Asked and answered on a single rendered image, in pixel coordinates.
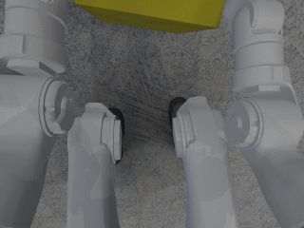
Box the robot foot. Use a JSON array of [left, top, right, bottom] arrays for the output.
[[168, 97, 186, 146], [109, 107, 124, 165]]

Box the carton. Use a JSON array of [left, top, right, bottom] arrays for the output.
[[75, 0, 226, 34]]

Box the left robot foot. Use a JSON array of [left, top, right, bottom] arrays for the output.
[[109, 107, 124, 165]]

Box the right robot forearm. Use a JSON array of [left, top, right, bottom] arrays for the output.
[[223, 0, 304, 122]]

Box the right robot upper arm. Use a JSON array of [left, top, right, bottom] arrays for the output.
[[223, 98, 304, 228]]

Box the left robot upper arm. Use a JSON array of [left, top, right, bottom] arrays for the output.
[[0, 74, 76, 228]]

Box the right robot foot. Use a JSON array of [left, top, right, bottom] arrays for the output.
[[168, 97, 186, 146]]

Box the left robot forearm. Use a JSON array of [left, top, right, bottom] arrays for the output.
[[0, 0, 68, 78]]

